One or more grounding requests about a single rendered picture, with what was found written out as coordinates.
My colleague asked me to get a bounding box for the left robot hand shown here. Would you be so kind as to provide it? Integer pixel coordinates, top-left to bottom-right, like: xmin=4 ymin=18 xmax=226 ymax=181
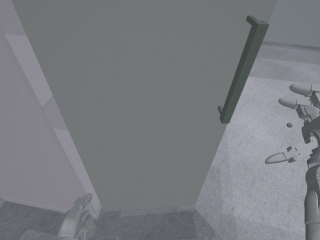
xmin=57 ymin=193 xmax=96 ymax=240

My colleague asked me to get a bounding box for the right robot hand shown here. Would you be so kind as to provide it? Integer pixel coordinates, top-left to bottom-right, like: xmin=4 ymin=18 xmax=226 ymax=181
xmin=265 ymin=83 xmax=320 ymax=164

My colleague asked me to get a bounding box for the handle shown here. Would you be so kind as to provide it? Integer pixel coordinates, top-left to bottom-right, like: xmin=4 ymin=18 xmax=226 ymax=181
xmin=217 ymin=15 xmax=270 ymax=124

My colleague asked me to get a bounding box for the fridge door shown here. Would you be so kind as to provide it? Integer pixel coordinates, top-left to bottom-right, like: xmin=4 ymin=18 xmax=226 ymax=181
xmin=11 ymin=0 xmax=277 ymax=212

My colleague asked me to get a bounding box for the robot right forearm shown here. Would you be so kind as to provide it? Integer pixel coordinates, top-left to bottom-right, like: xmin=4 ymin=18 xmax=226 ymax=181
xmin=304 ymin=154 xmax=320 ymax=240

